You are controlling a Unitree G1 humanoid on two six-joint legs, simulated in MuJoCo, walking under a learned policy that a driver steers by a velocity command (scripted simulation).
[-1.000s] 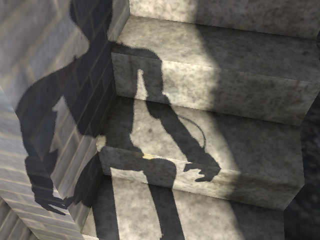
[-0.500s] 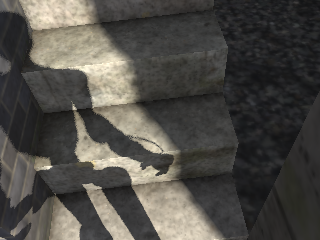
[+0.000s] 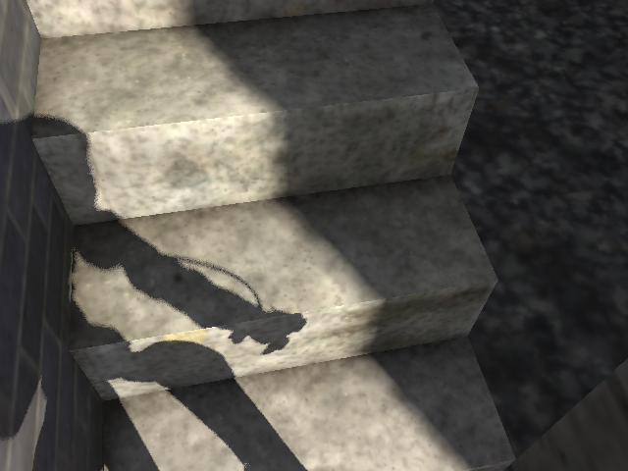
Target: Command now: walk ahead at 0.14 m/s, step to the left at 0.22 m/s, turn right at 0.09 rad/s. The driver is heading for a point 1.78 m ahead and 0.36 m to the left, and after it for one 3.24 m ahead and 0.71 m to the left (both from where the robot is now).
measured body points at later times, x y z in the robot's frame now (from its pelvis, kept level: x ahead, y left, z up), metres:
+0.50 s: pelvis +0.07 +0.04 +0.02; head +0.09 +0.07 +0.47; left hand +0.26 +0.27 -0.08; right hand +0.11 -0.21 -0.10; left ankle +0.02 +0.13 -0.73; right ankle +0.08 -0.09 -0.69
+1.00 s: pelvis +0.13 -0.01 +0.01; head +0.15 +0.00 +0.46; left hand +0.25 +0.21 -0.12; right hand +0.25 -0.22 -0.11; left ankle +0.08 +0.08 -0.74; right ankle +0.12 -0.08 -0.73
